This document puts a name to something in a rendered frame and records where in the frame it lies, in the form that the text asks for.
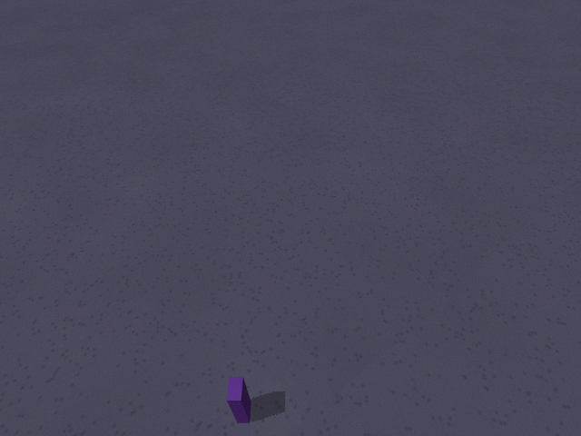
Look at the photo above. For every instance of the carton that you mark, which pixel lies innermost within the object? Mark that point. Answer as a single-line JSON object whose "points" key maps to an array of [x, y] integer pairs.
{"points": [[239, 400]]}

